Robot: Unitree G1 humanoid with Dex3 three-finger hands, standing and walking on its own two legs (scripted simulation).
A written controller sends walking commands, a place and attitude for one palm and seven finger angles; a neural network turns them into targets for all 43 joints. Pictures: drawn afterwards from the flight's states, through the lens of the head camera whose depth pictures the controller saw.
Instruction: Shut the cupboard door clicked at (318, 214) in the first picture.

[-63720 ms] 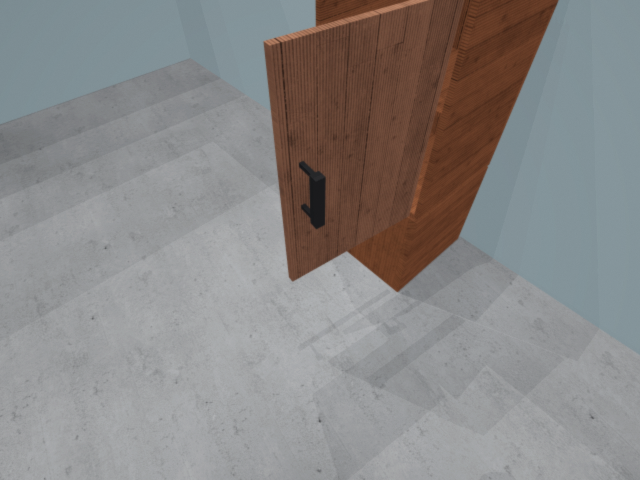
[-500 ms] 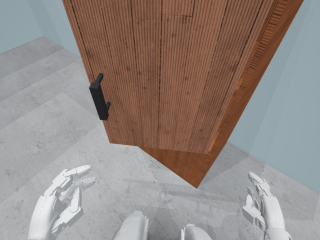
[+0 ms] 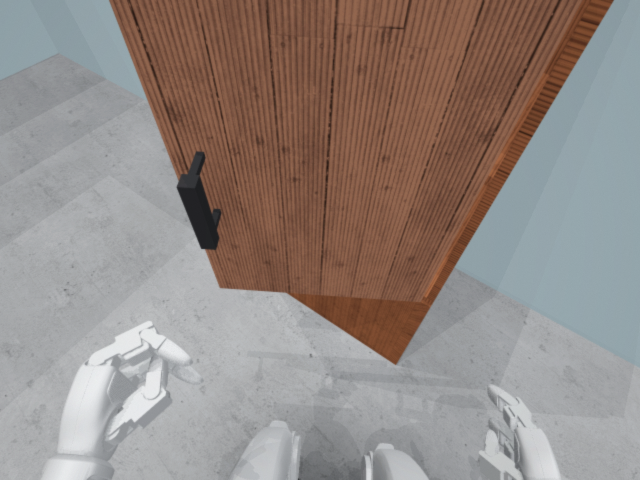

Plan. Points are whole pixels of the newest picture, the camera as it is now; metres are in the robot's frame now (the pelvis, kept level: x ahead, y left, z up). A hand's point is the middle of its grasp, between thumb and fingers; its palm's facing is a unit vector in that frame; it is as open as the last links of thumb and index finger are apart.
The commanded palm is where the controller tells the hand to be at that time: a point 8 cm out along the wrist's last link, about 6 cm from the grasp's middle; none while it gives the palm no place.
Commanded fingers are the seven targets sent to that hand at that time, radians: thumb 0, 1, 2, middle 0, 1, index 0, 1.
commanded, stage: raise the hand and make a fist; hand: left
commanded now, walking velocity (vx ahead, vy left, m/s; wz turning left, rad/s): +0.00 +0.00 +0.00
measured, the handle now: (204, 202) +0.45 +0.20 +0.07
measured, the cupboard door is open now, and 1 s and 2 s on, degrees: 31 31 31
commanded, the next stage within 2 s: bring the fist close to the handle in 0.94 s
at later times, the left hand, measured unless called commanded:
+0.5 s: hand (148, 380) +0.21 +0.19 +0.07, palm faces +0.00 -1.00 -0.04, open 3.1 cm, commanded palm +0.19 +0.25 +0.07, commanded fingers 0.00 0.90 0.90 -1.30 -1.50 -1.30 -1.50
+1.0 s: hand (171, 369) +0.22 +0.17 +0.07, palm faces -0.01 -1.00 -0.03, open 3.1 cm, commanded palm +0.20 +0.23 +0.07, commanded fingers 0.00 0.90 0.90 -1.30 -1.50 -1.30 -1.50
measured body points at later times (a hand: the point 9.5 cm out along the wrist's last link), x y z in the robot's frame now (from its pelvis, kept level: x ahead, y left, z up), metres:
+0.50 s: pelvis -0.01 +0.01 +0.01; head +0.04 +0.02 +0.46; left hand +0.21 +0.25 +0.07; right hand +0.18 -0.22 -0.05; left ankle +0.05 +0.08 -0.63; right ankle +0.01 -0.11 -0.63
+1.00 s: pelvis +0.00 -0.01 +0.01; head +0.05 +0.00 +0.46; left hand +0.22 +0.23 +0.07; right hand +0.18 -0.24 -0.06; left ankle +0.05 +0.08 -0.63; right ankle +0.01 -0.11 -0.63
